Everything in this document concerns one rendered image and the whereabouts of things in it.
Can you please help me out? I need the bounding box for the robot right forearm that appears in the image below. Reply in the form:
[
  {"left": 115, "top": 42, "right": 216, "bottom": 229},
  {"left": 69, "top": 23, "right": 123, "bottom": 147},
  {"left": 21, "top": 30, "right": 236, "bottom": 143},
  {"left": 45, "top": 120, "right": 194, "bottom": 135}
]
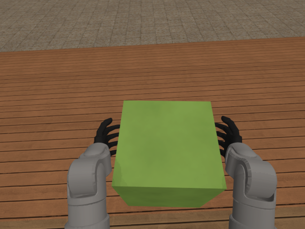
[{"left": 225, "top": 143, "right": 277, "bottom": 229}]

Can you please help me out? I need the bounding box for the robot left hand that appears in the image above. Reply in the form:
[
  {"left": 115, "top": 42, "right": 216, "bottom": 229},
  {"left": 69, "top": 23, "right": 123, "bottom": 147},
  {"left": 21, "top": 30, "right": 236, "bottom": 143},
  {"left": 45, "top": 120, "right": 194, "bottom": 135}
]
[{"left": 94, "top": 118, "right": 120, "bottom": 156}]

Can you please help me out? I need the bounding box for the robot left forearm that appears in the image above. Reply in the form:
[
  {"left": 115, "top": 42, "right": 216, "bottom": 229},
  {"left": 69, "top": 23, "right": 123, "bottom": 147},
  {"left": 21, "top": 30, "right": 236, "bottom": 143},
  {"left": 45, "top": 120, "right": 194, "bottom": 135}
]
[{"left": 64, "top": 143, "right": 112, "bottom": 229}]

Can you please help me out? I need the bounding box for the robot right hand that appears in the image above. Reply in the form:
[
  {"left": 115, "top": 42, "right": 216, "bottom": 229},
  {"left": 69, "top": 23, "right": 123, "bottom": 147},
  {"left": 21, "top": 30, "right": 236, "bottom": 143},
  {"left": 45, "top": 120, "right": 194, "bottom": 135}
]
[{"left": 215, "top": 116, "right": 242, "bottom": 158}]

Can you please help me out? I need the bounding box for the carton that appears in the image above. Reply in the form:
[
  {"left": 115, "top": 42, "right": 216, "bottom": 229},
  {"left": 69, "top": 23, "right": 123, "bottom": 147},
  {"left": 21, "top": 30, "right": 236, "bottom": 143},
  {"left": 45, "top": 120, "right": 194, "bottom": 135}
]
[{"left": 112, "top": 100, "right": 227, "bottom": 208}]

